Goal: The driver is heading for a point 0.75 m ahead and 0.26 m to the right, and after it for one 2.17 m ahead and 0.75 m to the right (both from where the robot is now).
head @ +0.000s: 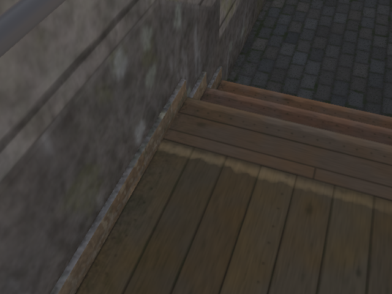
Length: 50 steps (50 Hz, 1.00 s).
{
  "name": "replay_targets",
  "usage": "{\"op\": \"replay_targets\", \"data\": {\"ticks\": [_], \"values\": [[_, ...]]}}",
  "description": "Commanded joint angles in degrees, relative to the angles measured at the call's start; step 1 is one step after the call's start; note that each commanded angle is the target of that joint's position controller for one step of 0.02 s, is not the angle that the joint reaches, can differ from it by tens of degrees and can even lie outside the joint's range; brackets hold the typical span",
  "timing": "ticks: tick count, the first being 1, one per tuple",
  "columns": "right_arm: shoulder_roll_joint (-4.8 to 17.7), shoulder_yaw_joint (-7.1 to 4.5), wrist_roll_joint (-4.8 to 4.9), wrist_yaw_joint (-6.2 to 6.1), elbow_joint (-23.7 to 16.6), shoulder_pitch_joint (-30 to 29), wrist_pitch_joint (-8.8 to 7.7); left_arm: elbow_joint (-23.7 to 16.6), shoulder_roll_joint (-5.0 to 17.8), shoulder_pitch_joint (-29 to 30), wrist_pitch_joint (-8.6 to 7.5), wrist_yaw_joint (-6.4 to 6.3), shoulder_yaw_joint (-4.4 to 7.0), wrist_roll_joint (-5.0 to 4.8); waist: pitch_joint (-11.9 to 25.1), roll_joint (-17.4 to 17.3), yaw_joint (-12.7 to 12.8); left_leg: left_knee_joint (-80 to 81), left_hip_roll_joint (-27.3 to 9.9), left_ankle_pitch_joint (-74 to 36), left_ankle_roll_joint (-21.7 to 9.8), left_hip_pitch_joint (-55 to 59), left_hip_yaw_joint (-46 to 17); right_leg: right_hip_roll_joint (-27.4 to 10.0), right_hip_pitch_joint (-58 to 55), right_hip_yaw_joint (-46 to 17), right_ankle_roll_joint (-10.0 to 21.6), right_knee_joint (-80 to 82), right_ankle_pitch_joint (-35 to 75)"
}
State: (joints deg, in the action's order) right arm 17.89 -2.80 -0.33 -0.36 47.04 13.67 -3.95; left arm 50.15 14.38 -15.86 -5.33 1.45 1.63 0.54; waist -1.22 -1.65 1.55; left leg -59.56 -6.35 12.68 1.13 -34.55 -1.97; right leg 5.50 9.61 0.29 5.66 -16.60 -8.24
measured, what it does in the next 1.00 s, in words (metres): walks ahead, turning right: left foot, then right foot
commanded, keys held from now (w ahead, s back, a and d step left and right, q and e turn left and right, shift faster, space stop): w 0.28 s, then w+e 0.08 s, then e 0.64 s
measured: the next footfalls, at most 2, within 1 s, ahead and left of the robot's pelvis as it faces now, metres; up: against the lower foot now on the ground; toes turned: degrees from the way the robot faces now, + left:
left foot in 0.32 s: +0.30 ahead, +0.13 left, +0.00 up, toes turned +1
right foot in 0.74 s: +0.41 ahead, -0.17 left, +0.00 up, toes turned -12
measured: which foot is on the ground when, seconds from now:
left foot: up 0.00-0.30, down 0.32-0.76, up 0.78-1.00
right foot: down 0.00-0.32, up 0.34-0.72, down 0.74-1.00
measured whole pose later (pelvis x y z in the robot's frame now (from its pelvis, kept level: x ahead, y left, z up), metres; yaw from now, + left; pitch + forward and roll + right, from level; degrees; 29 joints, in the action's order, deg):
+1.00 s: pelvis +0.33 -0.07 -0.01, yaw -19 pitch +3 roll +2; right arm 18.8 -3.8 -0.4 -3.8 44.7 6.8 -0.1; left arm 37.3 17.3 -10.6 -0.1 -0.7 3.8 -0.2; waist -3.3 -1.5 1.4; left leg -59.6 -0.3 22.2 2.8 -31.3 -3.5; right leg 5.2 22.4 -5.6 4.2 -25.9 -5.9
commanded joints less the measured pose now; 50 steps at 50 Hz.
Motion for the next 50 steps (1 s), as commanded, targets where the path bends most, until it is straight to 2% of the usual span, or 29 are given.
{"op": "replay_targets", "data": {"ticks": [1, 8, 11, 14, 15, 16, 17, 18, 19, 20, 21, 22, 25, 28, 31, 32, 35, 36, 37, 38, 39, 40, 41, 42, 43, 45, 47, 49, 50], "values": [[3.19, -0.95, -0.04, 0.31, -3.18, 0.43, 0.14, -3.22, 8.68, 2.34, -0.47, -1.01, 1.92, -0.08, 1.27, 4.71, -1.32, 7.66, -1.54, -6.26, 0.54, -3.24, -1.30, -15.57, -4.97, -10.98, 5.58, 7.06, 22.83], [2.84, 0.29, 0.96, 0.66, -5.96, -12.00, -0.88, -0.01, 10.49, -2.74, 1.49, -1.21, 2.35, -0.46, -2.02, 4.32, 4.37, 25.22, 0.55, -10.85, -0.39, -1.44, 1.09, -15.25, -11.15, -9.03, 4.62, 7.16, 18.91], [2.58, 1.10, 1.10, 0.86, -8.19, -16.42, -1.45, 1.52, 11.71, -4.87, 2.27, -0.85, 2.56, -0.63, -3.51, 4.17, 4.61, 29.33, 2.16, -7.05, -1.46, -2.16, 1.89, -17.58, -16.28, -10.17, 6.16, 5.19, 23.06], [6.90, -0.07, 1.03, -0.23, -7.12, -10.82, -1.96, 1.49, 13.54, -3.34, 2.75, -1.25, 2.93, -0.51, 1.26, 6.64, 0.60, 33.13, 6.33, -3.81, -2.92, 11.01, 4.98, -16.01, -17.21, -8.83, 5.41, -1.79, 40.55], [8.06, -0.96, 0.82, -0.65, -5.61, -4.98, -2.21, 1.45, 13.41, -2.56, 2.75, -1.18, 2.78, -0.45, 4.58, 5.75, -2.86, 36.95, 6.88, -6.47, -4.27, 20.23, 5.25, -14.08, -15.15, -7.77, 4.23, -8.34, 42.86], [10.26, -1.97, 0.36, -1.19, -4.47, 4.09, -2.14, 0.27, 12.47, -0.04, 1.85, -1.00, 2.00, -0.18, 9.52, 4.70, -8.45, 34.79, 2.18, -6.55, -6.94, 36.75, -0.19, -12.11, -3.88, -7.35, 2.88, -19.46, 38.22], [14.73, -3.26, -1.31, -1.87, -3.21, 14.00, -1.61, -1.59, 7.87, 0.17, 0.43, -0.69, 0.48, -0.35, 16.68, -3.73, -11.59, 36.97, -10.54, 4.31, -13.56, 54.33, -19.14, -4.38, 14.69, -4.09, -0.68, -39.01, 17.76], [13.83, -2.76, -2.57, -0.92, -2.36, 13.51, -1.78, -2.03, 6.42, -3.15, -0.61, -0.50, -0.22, -1.52, 17.36, -11.61, -8.61, 43.10, -19.79, 3.99, -19.28, 56.27, -36.81, 1.59, 27.05, -7.63, -1.83, -51.58, -25.39], [8.80, -1.29, -2.00, -0.74, -3.43, 7.45, -2.13, -1.32, 12.90, -2.05, -0.58, -0.56, 1.58, -3.16, 8.54, -5.11, -7.15, 44.65, -18.75, 0.23, -16.59, 45.44, -29.78, -2.49, 28.04, -11.32, -2.01, -54.91, -23.37], [6.64, -0.61, -1.41, -0.46, -4.44, 1.75, -2.41, -1.43, 13.58, -1.94, 0.10, -1.01, 2.00, -3.09, 3.76, -4.30, -4.75, 44.69, -15.92, -10.44, -14.09, 38.81, -19.38, -4.95, 26.40, -9.24, -2.92, -53.69, -19.47], [5.30, -0.18, -1.09, -0.01, -4.72, -1.94, -2.61, -2.18, 12.18, -0.94, 1.19, -1.59, 1.99, -1.91, 1.83, -2.30, -2.90, 44.69, -13.09, -20.13, -12.55, 34.00, -13.43, -6.44, 24.97, -7.96, -4.32, -51.20, -16.87], [3.90, 0.21, -1.17, 0.23, -5.05, -4.49, -2.63, -2.17, 11.21, -0.69, 2.48, -1.79, 2.24, -1.66, 0.49, -2.77, -1.89, 44.67, -11.05, -27.89, -11.32, 30.08, -8.25, -7.22, 23.04, -7.56, -5.55, -48.98, -15.43], [6.83, -0.29, -1.76, -0.15, -4.38, -6.92, -2.11, -3.84, 7.55, -2.17, 5.18, -1.47, 1.52, -1.31, 0.42, -5.48, 0.63, 46.54, -9.22, -34.97, -11.89, 22.76, 0.43, -7.57, 19.43, -4.04, -8.68, -42.26, -10.20], [9.07, -0.81, -1.01, -1.71, -3.58, -6.87, -0.72, -6.41, 6.32, 1.43, 5.17, -0.50, 0.87, -0.76, 2.04, -6.48, -0.34, 47.34, -8.03, -30.63, -10.98, 21.60, 5.54, -8.37, 16.19, -2.01, -9.47, -30.80, 1.09], [9.46, -0.73, -0.55, -2.63, -2.73, -5.78, 0.17, -8.45, 8.11, 4.34, 5.33, 0.84, 1.60, -0.62, 3.89, -6.65, -1.24, 44.01, -8.01, -26.79, -8.94, 24.30, 8.24, -8.19, 13.82, -1.35, -8.85, -24.86, 6.43], [10.40, -1.14, -0.01, -2.11, -2.82, -5.87, 0.20, -9.29, 8.45, 4.06, 5.47, 0.95, 1.99, -0.86, 3.64, -8.57, -1.23, 41.78, -8.73, -26.95, -8.73, 24.59, 8.88, -8.08, 13.29, -0.74, -8.44, -24.67, 4.81], [10.06, -1.75, 2.05, -3.00, -2.66, -7.21, 1.75, -10.87, 10.38, 4.80, 5.77, 1.34, 3.46, -0.87, 2.68, -7.96, -0.24, 35.93, -10.26, -17.46, -6.00, 24.76, 8.39, -7.79, 11.88, 0.97, -6.26, -19.82, 0.18], [9.94, -1.93, 2.06, -3.60, -1.67, -6.75, 2.40, -10.53, 10.24, 3.16, 5.35, 1.46, 4.11, -0.19, 2.86, -5.01, 0.77, 31.87, -9.55, -18.22, -4.83, 24.49, 8.10, -6.05, 9.59, 2.70, -5.30, -17.03, 1.24], [8.22, -1.58, 1.26, -3.73, -1.17, -4.28, 3.02, -9.72, 12.41, -1.27, 4.90, 1.53, 5.18, 0.53, 4.63, -0.43, 2.33, 21.65, -6.92, -19.53, -2.95, 22.56, 9.87, -5.40, 3.17, 0.63, -2.93, -13.09, 6.80], [6.21, -0.84, -1.83, -3.70, -3.57, -0.14, 3.09, -10.32, 20.58, -2.97, 4.79, 0.58, 7.46, 0.49, 4.75, 18.86, 0.80, 2.41, 0.47, 1.69, 2.01, 11.13, 13.64, -14.64, -4.26, -15.04, 2.22, -9.42, 41.61], [2.56, 0.48, -1.91, -3.14, -4.99, 3.28, 2.94, -12.87, 22.62, -1.46, 4.45, 0.47, 7.30, 1.61, 14.59, 25.42, -1.88, -13.85, 8.80, 28.63, 4.20, -0.77, 5.02, -25.41, -13.12, -35.97, 15.12, -5.28, 40.91], [7.31, -0.58, -1.06, -2.76, -4.10, 1.63, 3.29, -14.95, 18.78, -0.12, 3.56, 0.94, 6.43, 1.13, 18.43, 14.96, 0.51, -19.36, 7.05, 25.61, 2.80, -1.68, -2.78, -25.23, -11.90, -34.95, 15.22, -3.62, 30.89], [8.29, -1.38, 0.50, -3.12, -4.87, -2.65, 3.48, -15.49, 15.46, 2.22, 3.08, 0.68, 5.42, 0.01, 14.22, 8.60, 0.38, -18.10, 4.94, 21.31, 1.25, -3.76, -3.05, -22.46, -8.57, -28.25, 11.52, -4.79, 23.49], [7.69, -1.69, 0.73, -3.90, -3.55, -3.48, 3.96, -15.07, 13.41, 3.98, 3.12, 0.27, 4.86, -0.91, 11.03, 4.50, 0.03, -13.94, 3.19, 17.50, 0.84, -3.27, -2.94, -20.02, -4.55, -23.69, 8.27, -4.22, 17.44], [8.62, -2.24, 0.48, -4.52, -4.20, -4.09, 4.17, -15.30, 12.16, 5.72, 3.66, -0.41, 4.42, -1.46, 9.16, 5.62, -0.74, -10.07, 2.65, 14.36, 0.75, -1.79, -2.94, -18.21, -0.87, -22.16, 6.71, -3.32, 12.42], [7.88, -2.75, 0.42, -4.02, -4.51, -3.21, 4.10, -15.63, 11.78, 5.22, 4.13, -1.57, 4.33, -0.74, 8.81, 9.79, -1.49, -8.67, 4.44, 10.44, 0.76, 2.76, -1.82, -15.39, 3.75, -20.26, 6.34, -1.62, 10.25], [5.90, -2.59, -0.11, -3.49, -5.06, -3.47, 3.65, -16.37, 12.27, 5.44, 4.30, -2.34, 4.70, -0.30, 8.93, 9.13, -1.62, -2.98, 5.18, 8.55, 0.95, 1.79, -1.87, -14.08, 1.91, -19.91, 6.18, -1.86, 10.57], [4.62, -2.08, -0.21, -3.48, -4.82, -3.87, 3.14, -16.76, 12.35, 5.65, 4.85, -3.04, 4.98, -1.03, 8.31, 8.82, -1.29, 1.69, 5.86, 8.75, 1.97, 1.62, -2.80, -14.03, 0.68, -22.06, 6.81, -1.23, 6.46], [5.45, -2.27, -0.45, -3.42, -4.62, -3.89, 3.05, -17.08, 13.23, 5.77, 4.98, -3.21, 5.28, -0.85, 7.95, 9.14, -1.12, 3.65, 6.10, 8.67, 2.54, 2.48, -3.26, -14.08, 1.23, -23.34, 6.74, -1.03, 5.04]]}}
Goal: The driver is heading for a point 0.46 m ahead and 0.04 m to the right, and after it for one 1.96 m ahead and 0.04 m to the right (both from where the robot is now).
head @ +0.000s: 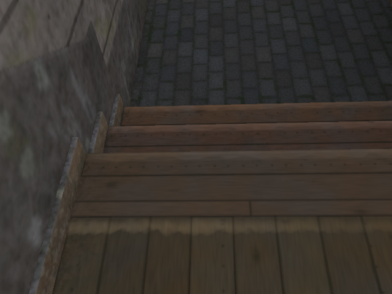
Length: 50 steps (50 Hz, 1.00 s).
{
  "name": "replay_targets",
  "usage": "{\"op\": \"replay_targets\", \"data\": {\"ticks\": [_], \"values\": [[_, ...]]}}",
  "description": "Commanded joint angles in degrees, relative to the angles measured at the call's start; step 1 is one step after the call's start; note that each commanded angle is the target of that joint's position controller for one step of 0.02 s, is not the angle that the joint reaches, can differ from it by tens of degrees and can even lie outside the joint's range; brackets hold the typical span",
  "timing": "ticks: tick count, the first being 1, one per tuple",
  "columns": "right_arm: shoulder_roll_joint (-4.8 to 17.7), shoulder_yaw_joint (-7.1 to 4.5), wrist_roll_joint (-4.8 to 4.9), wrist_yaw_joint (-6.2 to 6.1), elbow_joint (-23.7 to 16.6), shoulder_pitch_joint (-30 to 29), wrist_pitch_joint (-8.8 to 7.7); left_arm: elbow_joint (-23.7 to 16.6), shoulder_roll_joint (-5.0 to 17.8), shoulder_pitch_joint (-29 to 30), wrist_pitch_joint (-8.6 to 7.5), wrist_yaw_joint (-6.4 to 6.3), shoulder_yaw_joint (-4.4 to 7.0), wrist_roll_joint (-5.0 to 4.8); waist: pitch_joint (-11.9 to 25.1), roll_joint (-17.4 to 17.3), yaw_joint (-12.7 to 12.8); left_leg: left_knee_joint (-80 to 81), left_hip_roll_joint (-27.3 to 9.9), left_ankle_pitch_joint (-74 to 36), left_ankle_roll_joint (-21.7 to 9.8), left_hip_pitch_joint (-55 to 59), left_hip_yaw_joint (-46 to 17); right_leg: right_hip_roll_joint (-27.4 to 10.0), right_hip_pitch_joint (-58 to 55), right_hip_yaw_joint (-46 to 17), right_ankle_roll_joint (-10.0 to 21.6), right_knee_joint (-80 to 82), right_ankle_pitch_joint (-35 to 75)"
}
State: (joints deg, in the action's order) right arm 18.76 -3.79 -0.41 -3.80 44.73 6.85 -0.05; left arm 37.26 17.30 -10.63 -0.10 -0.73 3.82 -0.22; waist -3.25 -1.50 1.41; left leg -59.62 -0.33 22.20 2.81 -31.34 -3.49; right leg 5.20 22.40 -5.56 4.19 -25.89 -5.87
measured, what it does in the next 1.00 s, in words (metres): walks ahead, turning right: left foot, then right foot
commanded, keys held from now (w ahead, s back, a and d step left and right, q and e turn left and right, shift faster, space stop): e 0.28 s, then w+e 0.20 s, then w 0.28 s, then w+q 0.24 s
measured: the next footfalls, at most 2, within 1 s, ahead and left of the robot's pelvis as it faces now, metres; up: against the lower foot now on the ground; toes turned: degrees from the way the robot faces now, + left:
left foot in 0.28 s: +0.07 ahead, +0.14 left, +0.00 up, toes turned -17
right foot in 0.80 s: +0.15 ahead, -0.22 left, +0.00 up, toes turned -25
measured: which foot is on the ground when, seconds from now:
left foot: up 0.00-0.26, down 0.28-0.80, up 0.82-1.00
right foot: down 0.00-0.28, up 0.30-0.78, down 0.80-1.00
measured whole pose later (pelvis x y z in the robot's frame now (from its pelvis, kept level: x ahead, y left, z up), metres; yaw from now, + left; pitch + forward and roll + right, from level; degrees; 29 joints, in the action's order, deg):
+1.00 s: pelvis +0.16 -0.13 +0.01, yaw -20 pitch +0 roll +0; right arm 18.1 -3.8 2.2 1.5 48.6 15.0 -3.7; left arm 42.2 13.5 -19.6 -4.7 0.7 3.2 0.4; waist -1.1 -2.6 0.2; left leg -64.2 -4.0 10.7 -1.5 -33.9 -4.3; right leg 0.8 6.6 5.6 2.7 -18.4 -12.3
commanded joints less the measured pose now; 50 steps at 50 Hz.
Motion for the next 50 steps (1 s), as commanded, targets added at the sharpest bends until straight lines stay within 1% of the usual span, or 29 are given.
{"op": "replay_targets", "data": {"ticks": [1, 3, 5, 9, 11, 13, 14, 15, 16, 17, 18, 19, 20, 22, 24, 26, 30, 32, 35, 37, 38, 39, 40, 41, 42, 43, 45, 47, 50], "values": [[4.83, -1.40, -0.27, 0.12, -2.24, 2.80, -0.93, -4.42, 10.26, 0.85, -0.12, -1.12, 3.18, -0.07, 9.74, 8.87, -0.97, 5.63, 0.23, -0.97, 1.21, -0.12, -2.02, -13.57, -11.35, -18.11, 8.11, 8.36, 0.80], [4.84, -1.39, -0.09, 0.36, -2.11, 2.30, -1.11, -4.78, 10.17, 1.27, 0.15, -1.11, 3.29, -0.20, 8.96, 8.80, -0.61, 9.41, 0.61, -1.25, 1.57, 1.75, -2.26, -12.86, -10.25, -19.40, 7.92, 8.54, -2.40], [5.06, -1.50, 0.63, 0.85, -2.25, 1.91, -1.22, -5.34, 9.73, 1.81, 0.01, -0.52, 3.22, 0.34, 9.56, 9.51, 0.55, 12.49, 0.12, -2.33, 1.21, 3.49, -2.59, -13.35, -10.37, -21.04, 8.43, 8.28, -2.38], [4.65, -1.36, 0.53, 2.14, -3.56, 0.45, -1.67, -5.53, 9.15, 0.34, 1.39, -0.71, 2.84, 0.19, 10.39, 8.86, 1.60, 18.96, 1.72, -1.35, -0.20, 6.08, -3.57, -13.64, -14.65, -24.51, 8.72, 6.29, 6.98], [4.75, -1.35, 1.21, 3.20, -2.79, 2.84, -1.80, -5.81, 8.82, 0.54, 2.31, -1.10, 2.68, -0.37, 11.33, 8.09, -0.09, 23.44, 2.38, -1.11, -0.77, 10.90, -3.95, -12.98, -15.81, -27.12, 8.05, 5.55, 10.77], [5.21, -1.86, 0.48, 3.48, -0.44, 8.31, -2.09, -5.60, 9.30, 2.07, 2.79, -1.22, 2.70, -2.31, 10.01, 8.27, -3.49, 33.64, 2.52, -7.82, -1.87, 18.66, -1.83, -9.69, -11.13, -25.17, 5.21, 5.00, 6.47], [6.30, -2.42, -0.29, 3.49, 0.51, 9.53, -2.31, -5.54, 8.01, 2.99, 3.10, -1.40, 2.49, -3.17, 9.21, 5.08, -4.67, 38.70, -1.86, -13.84, -3.27, 23.87, -3.89, -5.52, -6.53, -22.15, 2.13, 0.88, -1.98], [10.22, -3.02, -1.10, 3.11, -0.45, 7.93, -2.05, -5.06, 4.79, -1.77, 2.98, -1.46, 1.93, -2.13, 8.93, -7.21, -1.11, 42.08, -15.20, -17.39, -7.92, 28.80, -15.49, 1.83, 2.35, -11.97, -1.29, -11.85, -22.68], [12.78, -3.93, -2.44, 2.93, -0.87, 6.68, -1.98, -7.03, 8.26, -0.23, 2.02, -1.85, 3.20, -1.02, 4.42, -16.13, -1.76, 46.90, -22.87, -12.87, -14.47, 21.71, -27.01, 4.63, 10.90, -5.58, -3.18, -21.28, -28.14], [10.50, -3.34, -1.95, 2.48, -2.79, 2.54, -2.40, -6.38, 11.37, 0.70, 1.65, -1.81, 4.12, -0.06, 1.91, -10.96, -1.28, 47.99, -22.48, -2.96, -14.58, 20.16, -24.17, -0.65, 13.53, -5.35, -4.34, -28.38, -22.48], [7.31, -2.74, -0.61, 1.71, -3.26, 1.35, -2.23, -5.27, 10.33, 0.86, 1.65, -1.73, 3.94, -0.24, 1.14, -7.84, -1.70, 48.86, -18.83, 3.81, -12.35, 21.44, -20.01, -1.03, 15.31, -4.02, -5.17, -30.74, -18.02], [7.03, -2.56, 0.09, 0.82, -3.70, 0.98, -1.88, -3.92, 8.79, -0.84, 1.85, -1.70, 3.73, -0.16, 1.70, -7.50, -1.20, 48.42, -16.23, 4.60, -10.34, 25.23, -16.61, -1.54, 17.67, -2.55, -5.99, -33.72, -15.22], [5.22, -2.02, 0.60, 0.52, -3.47, 2.64, -1.91, -3.91, 7.67, -0.08, 1.72, -1.50, 3.54, -0.02, 1.16, -6.74, -2.76, 49.10, -15.09, 3.58, -10.52, 27.05, -14.84, -2.05, 19.79, -2.44, -6.15, -36.58, -13.15], [5.20, -1.99, 0.38, 0.23, -3.23, 6.01, -2.32, -4.53, 5.89, 1.29, 0.96, -0.99, 3.23, -1.04, 1.06, -6.42, -3.85, 50.31, -14.08, 3.30, -10.30, 29.71, -10.95, -3.21, 22.48, -0.17, -6.91, -39.28, -10.01], [4.60, -1.72, -0.14, 0.80, -2.76, 8.18, -2.95, -4.61, 5.52, 1.13, 0.32, -0.63, 3.13, -1.38, 1.08, -6.95, -5.29, 50.30, -13.79, 2.65, -10.62, 33.08, -8.24, -5.03, 25.28, 0.07, -7.80, -38.57, -7.44], [4.59, -1.49, 0.08, 1.14, -1.36, 12.18, -3.26, -5.50, 4.08, 2.48, 0.23, -0.78, 2.82, -1.01, -1.14, -5.70, -6.34, 51.58, -14.48, 2.73, -12.30, 33.10, -8.16, -5.73, 26.24, -1.00, -8.22, -35.16, -5.41], [6.15, -1.66, -0.06, 2.30, -0.67, 11.67, -3.63, -6.76, 1.80, 3.66, -0.48, -0.21, 1.84, -1.44, -3.90, -6.64, -5.76, 53.79, -15.30, -2.29, -13.57, 29.46, -3.49, -7.64, 21.23, 1.94, -7.50, -24.86, -2.38], [6.91, -1.87, 1.44, 2.73, 0.23, 11.97, -3.95, -7.76, 1.76, 5.59, -0.95, 0.55, 1.51, -1.28, -4.82, -5.06, -5.94, 54.59, -16.13, -5.19, -14.03, 26.79, -1.86, -8.92, 16.54, 3.70, -6.58, -18.68, -2.51], [8.35, -2.10, 2.56, 3.75, 1.89, 12.40, -4.50, -8.02, 2.08, 6.47, -1.63, 2.03, 1.10, -1.88, -3.77, -5.81, -5.88, 53.06, -16.59, -7.69, -13.59, 26.69, 0.34, -9.09, 9.02, 5.83, -4.38, -11.09, -4.31], [9.17, -2.16, 2.75, 3.86, 2.88, 12.51, -4.57, -8.29, 3.32, 5.88, -1.88, 2.62, 1.22, -2.24, -2.21, -6.10, -3.30, 51.02, -17.70, -9.03, -12.95, 25.98, 0.45, -8.37, 2.33, 6.76, -2.05, -6.89, -6.57], [9.07, -2.01, 2.55, 3.82, 3.21, 12.29, -4.41, -6.52, 3.90, 1.66, -1.88, 2.68, 1.78, -1.64, -0.18, -5.14, -0.57, 46.77, -16.69, -15.40, -11.87, 24.13, 2.45, -6.76, -5.87, 8.25, -1.07, -4.40, -4.96], [6.56, -1.03, 2.11, 3.84, 3.72, 13.00, -4.44, -3.34, 6.45, -6.65, -1.82, 2.16, 3.37, -1.71, 4.22, -3.36, 3.63, 35.99, -13.55, -25.97, -9.83, 20.43, 5.32, -5.51, -18.07, 7.81, 0.55, -3.46, -5.13], [2.70, 0.59, 0.72, 3.89, 3.02, 12.94, -4.67, -0.91, 10.08, -18.74, -1.70, 1.06, 4.54, -1.37, 12.27, 5.17, 9.23, 16.15, -9.37, -18.54, -6.78, 9.92, 9.01, -13.37, -34.26, -2.25, 3.16, -2.65, -7.30], [-3.39, 2.20, 0.74, 4.04, -0.81, 15.32, -5.92, 0.14, 17.25, -21.72, -1.81, 0.72, 5.37, -0.65, 18.92, 24.49, 5.05, -4.73, 1.08, 9.72, -3.97, -8.26, 5.91, -27.18, -44.26, -30.56, 11.38, 7.90, -18.54], [4.08, 0.13, 2.60, 4.18, 0.69, 13.09, -6.41, -0.13, 10.69, -20.68, -2.95, 1.03, 3.58, -0.25, 17.20, 14.47, 6.78, -13.59, 0.17, 10.51, -4.55, -12.83, -3.96, -28.81, -38.90, -35.03, 11.72, 12.82, -23.84], [5.97, -0.67, 3.66, 4.28, -0.15, 10.21, -6.27, -0.04, 8.10, -16.74, -3.78, 1.43, 2.31, 0.03, 10.29, 12.53, 5.09, -15.54, -2.48, 5.65, -5.86, -15.39, -4.44, -27.53, -33.37, -25.55, 9.03, 12.45, -21.12], [4.33, -0.58, 2.65, 4.21, 0.27, 8.05, -5.70, -0.20, 4.24, -7.65, -4.33, 2.15, 1.10, -0.36, 3.53, 8.43, 0.67, -9.17, -6.34, -5.96, -5.46, -11.89, -3.49, -21.87, -22.79, -12.43, 5.33, 14.77, -13.15], [2.31, -0.57, 3.15, 5.33, 1.62, 10.49, -4.49, 0.32, 2.57, -6.01, -5.20, 1.53, 0.95, 0.53, 1.92, 9.01, -1.81, -6.89, -6.57, -10.92, -4.73, -7.65, -3.66, -19.36, -18.86, -4.92, 3.58, 16.94, -4.01], [0.91, -0.54, 2.05, 5.75, 1.65, 10.04, -3.38, 2.04, 3.79, -6.73, -6.51, 0.95, 1.75, 1.00, 0.51, 5.96, -2.52, -3.31, -5.53, -16.59, -3.94, -10.84, -4.43, -18.79, -19.74, 2.09, 4.89, 18.09, 9.06]]}}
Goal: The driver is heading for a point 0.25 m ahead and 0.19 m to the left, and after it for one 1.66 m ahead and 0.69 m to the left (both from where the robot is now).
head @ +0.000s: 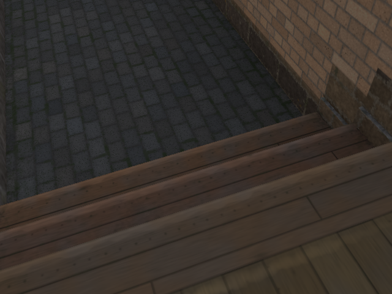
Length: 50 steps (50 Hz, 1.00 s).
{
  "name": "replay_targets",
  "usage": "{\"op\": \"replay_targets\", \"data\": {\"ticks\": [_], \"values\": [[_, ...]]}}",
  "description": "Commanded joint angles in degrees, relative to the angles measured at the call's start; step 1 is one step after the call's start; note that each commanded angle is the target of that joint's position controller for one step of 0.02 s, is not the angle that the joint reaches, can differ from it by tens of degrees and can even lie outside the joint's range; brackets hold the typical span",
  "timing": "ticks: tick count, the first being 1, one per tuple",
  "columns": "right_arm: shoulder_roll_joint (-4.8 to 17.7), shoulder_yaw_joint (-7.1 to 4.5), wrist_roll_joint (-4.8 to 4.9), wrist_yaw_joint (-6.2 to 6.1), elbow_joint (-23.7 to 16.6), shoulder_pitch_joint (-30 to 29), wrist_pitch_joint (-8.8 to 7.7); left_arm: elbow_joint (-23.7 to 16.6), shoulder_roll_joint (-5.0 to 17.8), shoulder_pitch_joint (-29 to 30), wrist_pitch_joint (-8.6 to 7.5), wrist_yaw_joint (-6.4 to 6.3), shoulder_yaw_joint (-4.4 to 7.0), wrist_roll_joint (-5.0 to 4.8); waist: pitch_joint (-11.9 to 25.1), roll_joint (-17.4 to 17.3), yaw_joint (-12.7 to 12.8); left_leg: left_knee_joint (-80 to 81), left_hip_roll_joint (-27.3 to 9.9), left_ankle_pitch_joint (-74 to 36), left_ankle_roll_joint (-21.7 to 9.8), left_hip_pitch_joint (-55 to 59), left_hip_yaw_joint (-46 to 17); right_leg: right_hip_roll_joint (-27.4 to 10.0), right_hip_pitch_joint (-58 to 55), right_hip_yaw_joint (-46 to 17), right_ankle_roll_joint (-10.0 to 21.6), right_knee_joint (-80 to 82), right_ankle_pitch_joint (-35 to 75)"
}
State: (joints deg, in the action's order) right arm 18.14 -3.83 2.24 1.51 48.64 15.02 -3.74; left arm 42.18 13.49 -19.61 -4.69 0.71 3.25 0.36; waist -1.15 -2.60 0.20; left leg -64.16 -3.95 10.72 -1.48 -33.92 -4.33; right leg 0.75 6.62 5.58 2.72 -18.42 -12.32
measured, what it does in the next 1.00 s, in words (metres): walks ahead, turning left: left foot, then right foot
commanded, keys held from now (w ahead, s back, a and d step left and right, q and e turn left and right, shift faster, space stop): w+q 0.20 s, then q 0.80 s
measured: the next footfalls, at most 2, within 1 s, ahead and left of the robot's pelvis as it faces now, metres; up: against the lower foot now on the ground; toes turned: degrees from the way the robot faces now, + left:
left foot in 0.32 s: +0.35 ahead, +0.11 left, +0.00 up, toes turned +12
right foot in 0.80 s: +0.46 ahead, -0.08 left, +0.00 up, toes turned +35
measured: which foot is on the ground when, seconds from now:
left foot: up 0.00-0.30, down 0.32-0.82, up 0.84-1.00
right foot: down 0.00-0.30, up 0.32-0.78, down 0.80-1.00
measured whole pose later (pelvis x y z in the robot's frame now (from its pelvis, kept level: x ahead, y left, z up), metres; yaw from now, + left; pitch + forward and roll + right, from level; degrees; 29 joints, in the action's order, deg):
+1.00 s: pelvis +0.34 -0.02 -0.01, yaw +36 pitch +1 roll +1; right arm 20.1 -5.7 1.9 -1.8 36.7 11.4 4.7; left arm 38.3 14.2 -9.0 0.3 -1.9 2.8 1.0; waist -2.6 -2.6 0.4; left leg -67.8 4.5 24.7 4.9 -31.0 -5.6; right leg -1.6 16.5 0.3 0.0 -27.9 -12.6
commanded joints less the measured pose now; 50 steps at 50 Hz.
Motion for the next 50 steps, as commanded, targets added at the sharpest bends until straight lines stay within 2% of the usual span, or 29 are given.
{"op": "replay_targets", "data": {"ticks": [1, 5, 9, 11, 13, 14, 15, 16, 17, 18, 19, 20, 21, 24, 26, 28, 32, 35, 37, 39, 40, 41, 42, 43, 44, 45, 46, 48, 50], "values": [[1.05, -0.45, -0.54, 0.32, -2.56, 0.81, 0.57, -2.15, 7.14, 1.34, -2.02, -0.61, 2.38, 0.52, -2.32, 6.34, -0.76, 3.89, -1.49, -7.20, 0.42, -9.54, -4.00, -14.24, -4.47, -7.33, 6.74, 11.01, 16.90], [0.58, -0.12, -0.96, -0.02, -6.04, -6.89, 0.29, -0.20, 7.59, 1.36, -1.61, -1.03, 2.15, 0.43, -4.99, 6.52, 0.98, 16.58, 0.14, -16.86, 0.43, -7.76, -0.66, -12.92, -2.15, -0.30, 4.48, 13.19, 17.96], [-0.26, 0.63, -0.49, 2.08, -9.58, -14.25, -0.28, 2.22, 9.19, -1.97, -0.87, -2.46, 2.49, -0.33, -7.98, 4.31, 2.96, 26.63, 0.87, -19.36, -1.01, -7.66, 3.69, -14.52, -7.39, 3.83, 2.88, 13.29, 23.14], [-0.34, 0.63, -0.66, 3.47, -11.41, -16.35, -0.40, 2.72, 10.04, -2.16, 0.33, -3.18, 2.59, -0.34, -7.74, 4.52, 2.64, 29.76, 2.48, -15.93, -2.07, -6.85, 6.81, -14.89, -11.51, 5.84, 2.07, 8.65, 36.13], [0.82, -0.08, -1.50, 4.11, -12.28, -13.65, 0.05, 2.42, 11.87, -2.04, 1.90, -4.17, 2.96, -0.60, -3.26, 6.81, 0.77, 29.20, 6.48, -9.78, -3.43, -1.66, 11.38, -14.92, -14.52, 6.85, 0.90, -1.46, 60.42], [2.08, -0.85, -1.28, 3.79, -11.48, -8.29, 0.11, 1.73, 12.55, -1.01, 2.51, -4.54, 3.05, -0.58, 0.47, 8.44, -1.66, 28.22, 8.45, -7.60, -4.04, 3.93, 12.65, -14.39, -14.22, 6.99, 0.28, -8.92, 66.98], [5.00, -2.17, -1.27, 3.14, -10.36, -1.20, 0.25, 0.90, 13.26, 0.36, 2.82, -4.53, 3.14, -0.64, 4.85, 9.36, -5.26, 29.30, 9.55, -7.85, -5.63, 13.74, 11.37, -13.69, -11.02, 6.31, 0.04, -18.65, 66.94], [7.95, -3.53, -1.83, 1.79, -9.23, 6.17, 0.35, -0.25, 13.43, 3.43, 2.40, -4.31, 3.00, -1.33, 8.05, 6.44, -10.36, 37.29, 8.75, -17.49, -8.00, 26.69, 7.57, -10.57, -3.05, 6.64, -2.17, -32.91, 56.00], [12.44, -3.82, -2.41, 0.16, -9.17, 6.54, 0.90, -1.70, 5.60, -1.66, 1.26, -3.31, 0.94, 1.56, 13.52, -9.55, -4.34, 30.37, -4.44, -46.39, -13.42, 46.25, -9.05, -2.46, 16.63, 4.79, -5.41, -53.55, -10.21], [14.39, -3.73, -3.61, 0.29, -12.32, 4.58, 0.33, -2.81, 5.51, -8.05, -0.18, -2.08, -0.29, 0.77, 28.17, -10.09, -1.95, 33.77, -18.47, -49.62, -27.56, 59.60, -37.68, 5.35, 29.08, -9.21, -7.11, -71.56, -29.30], [11.08, -3.45, -3.17, 0.41, -13.72, 2.85, 0.91, -2.74, 11.33, -1.95, -0.73, -1.58, 1.12, -0.67, 28.23, 0.82, -5.86, 37.63, -15.74, -44.31, -24.73, 54.26, -31.46, 1.37, 29.46, -15.19, -6.00, -71.18, -23.77], [8.44, -2.74, -2.05, 0.23, -14.16, -1.24, 1.06, -5.00, 11.19, 3.27, -0.72, -1.84, 1.11, -1.57, 18.39, 3.17, -4.31, 39.24, -12.66, -38.45, -21.68, 45.61, -24.68, -0.59, 31.61, -13.83, -5.17, -66.03, -19.83], [6.53, -2.23, -1.17, 0.01, -14.30, -3.77, 1.29, -4.66, 10.33, 4.81, -0.29, -2.56, 1.11, -0.81, 10.98, 7.85, -2.00, 41.44, -9.42, -34.37, -18.94, 36.03, -20.32, -2.31, 31.89, -12.21, -5.56, -61.37, -17.37], [6.24, -2.27, -2.59, -0.46, -14.86, -6.00, 1.99, -4.35, 10.05, 2.42, 2.30, -3.23, 1.51, -0.16, 6.07, 2.77, 1.75, 45.46, -5.31, -31.21, -17.57, 19.67, -15.63, -3.47, 24.01, -11.43, -6.70, -52.65, -13.49], [7.09, -2.59, -2.55, -0.86, -14.30, -5.16, 2.34, -4.34, 8.18, 2.55, 2.95, -3.65, 0.91, 0.39, 7.04, 1.14, 1.88, 44.46, -3.82, -37.37, -17.04, 16.75, -12.94, -2.86, 22.67, -10.18, -7.96, -46.73, -11.76], [8.10, -2.88, -2.19, -1.62, -14.14, -4.62, 3.08, -4.71, 7.89, 4.22, 3.43, -4.02, 0.71, 0.60, 9.53, 0.35, 1.42, 43.06, -2.93, -36.85, -15.85, 17.30, -12.69, -2.16, 22.82, -10.27, -8.92, -42.21, -8.10], [8.06, -2.76, -1.44, -3.13, -15.32, -6.04, 5.15, -5.92, 8.13, 9.25, 4.15, -3.61, 0.76, 0.09, 9.72, -2.77, 0.19, 43.27, -0.68, -14.19, -12.15, 16.22, -15.88, -1.15, 21.97, -11.56, -9.11, -34.14, -1.81], [7.90, -2.75, -1.67, -3.48, -15.93, -5.68, 5.86, -6.77, 8.30, 12.20, 3.48, -2.93, 0.84, -0.24, 7.66, -5.56, -1.22, 42.76, -0.81, -5.13, -11.45, 17.20, -20.14, -0.20, 20.98, -12.40, -8.34, -26.95, -2.74], [7.55, -2.72, -1.49, -3.32, -16.15, -4.90, 6.12, -6.88, 8.66, 12.40, 2.57, -2.33, 1.12, -0.43, 8.01, -6.70, -1.64, 40.24, -1.39, -9.39, -11.18, 19.81, -23.03, 0.66, 18.67, -12.49, -7.41, -21.64, -4.47], [6.78, -2.41, -0.66, -3.36, -16.54, -5.69, 6.40, -6.06, 8.81, 9.60, 1.72, -1.85, 1.59, -0.62, 8.13, -7.40, 0.30, 37.04, -0.35, -12.73, -9.17, 21.40, -24.99, 0.77, 13.05, -11.70, -5.66, -10.15, 0.19], [5.75, -2.09, -0.30, -3.50, -16.80, -5.61, 6.51, -5.38, 9.78, 7.66, 1.47, -1.82, 2.05, -0.35, 7.93, -6.33, 1.18, 34.38, 1.65, -8.20, -6.87, 19.14, -24.05, -1.95, 7.43, -12.43, -4.17, -3.40, 7.83], [2.60, -1.24, -1.11, -3.41, -16.78, -1.83, 6.62, -6.17, 13.67, 7.89, 1.78, -2.19, 2.84, 0.60, 9.80, 4.70, -1.29, 23.23, 7.02, 10.25, -3.42, 13.40, -16.98, -14.46, 0.37, -22.49, 0.36, -2.57, 18.50], [4.06, -1.77, -0.58, -3.27, -18.48, -1.40, 6.16, -5.51, 16.51, 8.22, 2.61, -1.95, 3.62, 2.45, 6.84, 21.65, -2.74, 12.24, 15.43, 28.30, 0.03, 1.44, -6.52, -23.61, -0.55, -35.76, 10.74, -0.91, 30.70], [9.36, -3.35, -1.68, -3.08, -16.86, 0.59, 5.73, -6.90, 13.49, 9.54, 2.68, -1.84, 3.06, 2.22, 6.98, 16.01, -1.96, -0.57, 11.11, 27.21, 2.75, -1.17, -6.41, -25.52, 0.43, -36.40, 13.56, -1.39, 30.11], [10.84, -4.17, -0.90, -3.05, -15.38, -0.15, 6.15, -7.70, 10.49, 11.19, 2.92, -2.04, 2.25, 1.77, 6.00, 10.89, -1.70, -5.26, 9.98, 22.93, 3.90, -1.03, -5.64, -21.66, 1.83, -29.18, 11.27, -2.65, 27.55], [9.46, -4.08, -0.72, -3.44, -14.29, 0.22, 7.03, -8.06, 9.24, 13.01, 3.35, -2.18, 1.86, 0.96, 4.83, 8.69, -2.34, -7.60, 9.26, 19.73, 5.12, -1.17, -4.59, -17.70, 2.51, -23.75, 8.76, -3.35, 24.55], [8.25, -3.77, -0.76, -3.64, -14.31, 0.04, 7.76, -8.11, 8.59, 13.73, 3.60, -2.43, 1.55, 0.07, 3.78, 9.06, -1.91, -10.32, 8.74, 16.91, 6.07, -2.24, -3.91, -16.42, 2.70, -20.86, 8.15, -3.45, 24.07], [5.32, -2.87, -0.16, -3.41, -15.18, -1.37, 8.21, -7.99, 8.58, 13.71, 4.33, -2.85, 1.43, 0.40, 2.91, 11.15, -1.41, -7.79, 7.88, 13.43, 7.13, -1.30, -0.43, -13.34, 3.53, -14.89, 8.08, -2.29, 23.18], [3.96, -2.24, -0.07, -3.25, -16.88, -4.91, 8.02, -7.49, 9.15, 11.61, 5.06, -3.40, 1.79, 0.78, 3.62, 12.58, 0.83, -1.06, 6.40, 12.46, 7.74, -2.10, 1.33, -14.14, -0.98, -13.70, 9.22, -2.29, 23.09]]}}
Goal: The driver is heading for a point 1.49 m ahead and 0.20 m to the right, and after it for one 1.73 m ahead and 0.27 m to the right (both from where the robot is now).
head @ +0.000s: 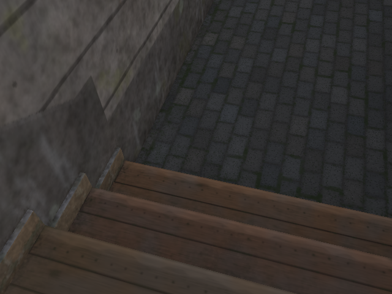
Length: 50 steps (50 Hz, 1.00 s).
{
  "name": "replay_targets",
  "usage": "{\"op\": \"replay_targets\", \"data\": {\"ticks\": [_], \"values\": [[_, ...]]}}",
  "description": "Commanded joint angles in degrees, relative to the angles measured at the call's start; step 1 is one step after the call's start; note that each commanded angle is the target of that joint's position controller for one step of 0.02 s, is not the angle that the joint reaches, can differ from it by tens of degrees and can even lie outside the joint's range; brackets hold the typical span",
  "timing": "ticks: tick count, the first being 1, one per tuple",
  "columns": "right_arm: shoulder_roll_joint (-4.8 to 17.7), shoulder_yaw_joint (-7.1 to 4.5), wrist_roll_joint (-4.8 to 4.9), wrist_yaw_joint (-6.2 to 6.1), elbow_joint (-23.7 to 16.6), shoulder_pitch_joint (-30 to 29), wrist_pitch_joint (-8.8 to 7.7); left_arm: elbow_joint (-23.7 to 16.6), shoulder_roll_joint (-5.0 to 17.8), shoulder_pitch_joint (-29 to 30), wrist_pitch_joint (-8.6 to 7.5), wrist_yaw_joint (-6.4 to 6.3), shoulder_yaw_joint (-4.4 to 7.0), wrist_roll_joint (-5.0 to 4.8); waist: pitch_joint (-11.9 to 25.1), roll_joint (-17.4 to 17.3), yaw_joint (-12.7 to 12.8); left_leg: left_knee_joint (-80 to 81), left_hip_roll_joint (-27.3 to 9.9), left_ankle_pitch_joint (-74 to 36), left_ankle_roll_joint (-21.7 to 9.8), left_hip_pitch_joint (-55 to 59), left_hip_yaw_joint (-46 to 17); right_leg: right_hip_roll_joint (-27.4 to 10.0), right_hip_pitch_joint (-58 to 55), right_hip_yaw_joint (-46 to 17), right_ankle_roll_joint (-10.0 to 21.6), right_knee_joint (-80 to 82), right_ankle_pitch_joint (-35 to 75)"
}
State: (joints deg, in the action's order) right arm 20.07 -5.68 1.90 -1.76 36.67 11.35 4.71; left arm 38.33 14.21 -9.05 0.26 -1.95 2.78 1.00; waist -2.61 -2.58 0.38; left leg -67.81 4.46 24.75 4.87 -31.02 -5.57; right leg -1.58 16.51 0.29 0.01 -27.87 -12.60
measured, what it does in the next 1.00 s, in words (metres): steps on the spot: left foot, then right foot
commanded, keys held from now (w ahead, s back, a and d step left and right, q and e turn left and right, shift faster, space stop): q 0.10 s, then no key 0.90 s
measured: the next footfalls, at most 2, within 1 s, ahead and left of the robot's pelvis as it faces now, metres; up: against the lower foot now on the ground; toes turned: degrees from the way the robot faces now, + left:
left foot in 0.22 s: +0.01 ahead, +0.14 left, +0.00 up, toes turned +7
right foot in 0.58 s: +0.03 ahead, -0.10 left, +0.00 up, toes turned +10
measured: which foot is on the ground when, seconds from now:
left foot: up 0.00-0.20, down 0.22-1.00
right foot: down 0.00-0.22, up 0.24-0.56, down 0.58-1.00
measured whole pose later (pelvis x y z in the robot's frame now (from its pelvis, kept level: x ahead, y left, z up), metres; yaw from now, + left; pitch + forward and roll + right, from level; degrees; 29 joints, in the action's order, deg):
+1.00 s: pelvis -0.02 +0.02 +0.00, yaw +10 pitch -2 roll +0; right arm 13.0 -2.7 -0.6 -1.6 50.0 12.4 1.4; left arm 52.0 12.9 -14.0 -0.7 -1.8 1.9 0.4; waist -2.2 0.1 0.1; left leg -28.8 1.6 14.0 -0.8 -13.1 -2.0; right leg -0.8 10.2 -0.5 -1.0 -28.4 -16.5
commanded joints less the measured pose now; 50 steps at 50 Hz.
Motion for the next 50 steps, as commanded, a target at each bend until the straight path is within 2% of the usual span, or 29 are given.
{"op": "replay_targets", "data": {"ticks": [1, 4, 7, 9, 10, 11, 12, 13, 14, 15, 16, 17, 19, 20, 22, 24, 26, 27, 28, 29, 30, 31, 32, 33, 34, 37, 39, 44, 50], "values": [[1.55, -0.13, 0.12, 0.24, -5.57, -2.30, -0.53, -3.36, 9.11, 0.30, 0.38, -0.86, 2.57, 0.12, 5.90, 12.98, 1.35, 5.89, -3.02, -1.12, 1.46, -4.12, 2.97, -12.70, -12.46, -8.13, 12.39, 6.87, 23.76], [0.77, 0.50, -0.21, 1.25, -6.62, -3.07, -0.71, -3.26, 11.53, 1.14, 0.79, -0.54, 3.63, -0.40, 7.68, 14.12, 1.88, 15.45, -5.16, -0.05, 0.46, 3.07, 5.40, -14.66, -11.46, -5.96, 12.78, 6.54, 24.83], [1.59, 0.18, -0.40, 1.93, -6.43, -1.79, -0.49, -2.56, 12.26, 1.09, 0.73, 0.15, 3.90, -1.52, 7.81, 14.63, 1.76, 23.97, -4.64, -0.57, -1.39, 8.74, 7.41, -15.70, -10.03, -5.81, 12.77, 5.55, 23.90], [0.87, 0.10, -0.72, 2.20, -4.77, 2.00, -0.61, -1.90, 12.36, 2.12, 0.69, 0.51, 3.79, -2.78, 7.51, 13.04, -0.64, 36.51, -3.28, -8.53, -4.11, 15.21, 9.02, -14.97, -8.07, -4.75, 10.96, 2.47, 21.66], [1.59, -0.13, -1.23, 2.23, -3.88, 3.68, -0.75, -0.84, 11.53, 0.80, 0.40, 0.70, 3.55, -2.94, 7.37, 11.07, -1.41, 44.25, -2.52, -16.49, -5.65, 20.84, 8.36, -13.25, -4.95, -2.94, 7.94, -0.33, 17.30], [5.52, -1.03, -1.42, 1.75, -4.24, 4.39, -0.93, -0.15, 8.66, -1.94, 0.00, 1.09, 2.76, -1.54, 9.01, 1.05, -0.16, 46.53, -9.56, -31.33, -8.27, 29.88, -2.31, -9.07, 2.99, 1.79, 2.23, -9.15, 4.05], [10.12, -1.48, -2.05, 1.02, -5.71, 3.37, -1.05, -1.80, 5.02, -1.60, -0.40, 1.65, 1.14, 1.39, 9.23, -16.11, 1.30, 44.22, -23.60, -53.33, -16.41, 33.84, -17.10, -2.51, 15.43, 5.13, -3.36, -23.63, -25.16], [7.55, -0.56, -4.33, 1.87, -5.48, 4.76, -2.20, -2.64, 8.61, 3.52, -0.23, 0.76, 2.47, -0.18, 11.20, -11.39, -3.80, 46.96, -27.14, -46.04, -24.75, 25.62, -19.22, -1.82, 15.45, -1.34, -4.11, -32.00, -27.50], [6.11, 0.06, -4.53, 2.33, -4.82, 2.23, -3.05, -2.01, 10.73, 4.46, 0.31, 0.29, 3.30, -1.75, 7.17, -6.95, -2.60, 48.40, -23.20, -37.98, -23.25, 22.40, -14.82, -2.21, 15.14, -2.38, -3.94, -36.26, -24.20], [4.86, 0.35, -3.51, 2.16, -4.21, -1.12, -3.49, -0.88, 10.02, 3.03, 0.86, -0.07, 3.44, -1.62, 5.25, -5.96, -1.05, 48.53, -19.67, -32.00, -20.09, 21.36, -11.47, -2.32, 15.75, -2.84, -3.84, -36.61, -20.26], [3.45, 0.99, -2.64, 1.95, -4.17, -3.11, -3.70, 0.60, 9.89, 1.58, 1.45, -0.48, 3.59, -1.19, 4.51, -5.76, -0.53, 48.37, -17.77, -31.63, -18.27, 20.99, -9.26, -2.32, 15.39, -3.03, -4.32, -37.04, -17.29], [2.40, 1.57, -2.12, 1.74, -3.79, -3.83, -3.92, 0.94, 9.61, -0.10, 1.76, -0.63, 3.64, -0.75, 4.48, -5.78, 0.43, 47.83, -16.95, -35.33, -18.00, 19.96, -7.66, -1.64, 13.84, -2.94, -4.98, -38.43, -14.70], [0.36, 2.44, -2.59, 1.40, -2.91, -3.55, -4.20, 1.59, 8.31, -1.64, 1.68, -0.51, 3.31, -1.25, 5.99, -5.10, 0.89, 47.43, -15.82, -36.61, -18.03, 20.83, -5.77, -1.12, 11.34, -2.80, -5.55, -36.84, -11.57], [-0.70, 2.68, -2.33, 1.16, -2.39, -3.18, -4.39, 1.52, 7.06, -1.34, 1.75, -0.40, 2.78, -1.70, 6.15, -5.00, 0.64, 47.40, -15.60, -34.24, -17.87, 22.54, -5.58, -1.60, 11.41, -2.93, -5.48, -32.22, -10.29], [-0.10, 2.48, -2.41, 0.86, -1.64, -2.83, -4.55, 1.11, 5.21, 0.68, 1.66, -0.18, 1.70, -1.39, 5.72, -5.20, -0.58, 47.16, -15.29, -29.79, -17.39, 23.29, -6.04, -2.11, 8.31, -2.80, -5.16, -21.81, -9.99], [0.93, 2.30, -2.77, 0.84, -1.21, -2.83, -4.42, 0.72, 5.18, 2.16, 1.60, -0.02, 1.20, -0.90, 5.30, -5.35, -1.53, 47.17, -16.05, -27.52, -18.31, 21.75, -7.80, -1.35, 3.74, -1.79, -4.94, -14.28, -12.35], [0.86, 2.45, -2.53, 1.01, -0.35, -3.01, -4.39, 1.76, 5.96, 0.18, 1.55, -0.02, 1.26, -1.18, 5.19, -5.30, -1.01, 47.36, -16.11, -24.60, -18.41, 20.50, -9.48, -0.58, -0.51, -0.99, -4.48, -7.02, -9.37], [0.18, 2.76, -2.05, 1.10, 0.13, -3.75, -4.45, 2.75, 5.57, -1.77, 1.46, 0.03, 1.12, -1.08, 4.75, -4.58, 0.40, 47.10, -15.20, -21.92, -17.36, 18.96, -9.30, -0.22, -4.08, -0.55, -3.77, -0.17, -3.72], [-0.50, 3.03, -1.67, 1.22, 1.05, -3.02, -4.70, 3.51, 5.56, -3.31, 1.27, 0.15, 0.85, -0.47, 4.28, -3.19, 1.35, 47.40, -14.22, -19.05, -15.35, 16.60, -8.99, -0.56, -8.84, -1.21, -2.68, 6.65, 5.40], [-1.36, 3.35, -2.17, 1.40, 2.01, -1.10, -5.31, 3.71, 7.44, -4.27, 1.12, 0.05, 0.95, 0.23, 5.23, -0.44, 0.76, 46.68, -12.45, -15.61, -12.44, 14.18, -8.05, -3.33, -13.62, -4.52, -1.41, 6.27, 12.94], [-0.96, 3.17, -2.96, 2.03, 2.12, 0.72, -5.99, 3.75, 11.01, -4.21, 1.19, -0.10, 1.61, 0.11, 5.38, 5.89, -1.68, 45.82, -9.35, -11.93, -10.21, 12.23, -4.99, -5.85, -15.00, -5.40, 0.73, 2.54, 18.01], [-0.79, 2.97, -3.01, 2.08, 2.39, -0.17, -6.04, 4.65, 10.10, -2.95, 1.03, 0.40, 1.73, -0.59, 4.70, 9.50, -1.44, 45.47, -6.12, -9.12, -7.83, 15.82, -0.81, -4.79, -8.24, -5.31, 2.74, 2.69, 6.62], [0.26, 2.77, -3.00, 1.92, 2.60, -3.18, -5.84, 4.21, 7.32, -1.98, 0.68, 0.78, 1.02, -0.40, 2.91, 7.06, 0.11, 43.76, -5.70, -8.69, -6.94, 17.45, -0.37, -3.88, -4.85, -5.37, 2.45, 4.41, 1.16], [-0.74, 2.79, -2.82, 1.57, 2.31, -4.29, -5.50, 4.64, 6.28, -1.60, 0.35, 0.66, 0.64, 0.05, 2.80, 6.52, -0.07, 43.23, -5.89, -8.97, -7.15, 18.14, -0.21, -3.68, -3.22, -5.27, 1.67, 5.13, -1.01], [-1.77, 2.85, -2.55, 1.26, 3.14, -3.35, -4.91, 5.29, 5.85, -2.55, -0.19, 0.71, 0.51, -0.32, 2.00, 5.95, -0.13, 43.35, -5.90, -10.05, -7.45, 18.35, -0.41, -3.25, -2.56, -4.73, 0.75, 5.31, -1.04], [-1.82, 2.55, -2.90, 1.03, 4.30, -2.09, -4.29, 6.78, 6.21, -4.15, -1.21, 0.51, 0.62, -0.02, 0.90, 4.49, 0.05, 43.51, -6.05, -11.78, -7.79, 18.07, -0.67, -2.60, -1.96, -4.05, -0.05, 5.03, -1.82], [-1.46, 2.20, -2.92, 0.73, 5.11, -1.99, -3.99, 7.18, 6.21, -3.79, -1.51, 0.27, 0.63, -0.21, 1.22, 4.15, -0.18, 43.40, -5.83, -12.89, -7.44, 18.89, -0.55, -2.51, -1.56, -3.99, -0.10, 5.11, -1.46], [-1.96, 1.99, -2.63, 0.31, 7.96, -0.55, -3.88, 9.26, 5.63, -4.86, -1.64, -0.04, 0.53, -0.45, 1.38, 2.46, -0.13, 43.52, -5.84, -15.33, -6.95, 19.89, -0.33, -2.10, -2.04, -3.67, 0.07, 5.13, -0.53], [-1.59, 1.77, -2.45, -0.09, 11.46, 0.75, -3.95, 12.13, 5.08, -5.97, -1.53, -0.05, 0.54, -0.65, 1.03, 2.19, -0.08, 43.73, -5.92, -17.27, -6.65, 20.71, -0.06, -1.52, -2.48, -3.13, 0.13, 5.45, 0.54]]}}
Keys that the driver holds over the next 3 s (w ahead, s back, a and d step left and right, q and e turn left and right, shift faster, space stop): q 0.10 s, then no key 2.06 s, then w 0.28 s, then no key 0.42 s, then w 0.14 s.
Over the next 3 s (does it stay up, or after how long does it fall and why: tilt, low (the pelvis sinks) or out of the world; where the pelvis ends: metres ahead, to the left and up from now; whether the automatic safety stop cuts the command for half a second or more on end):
stays up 0.15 0.00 0.00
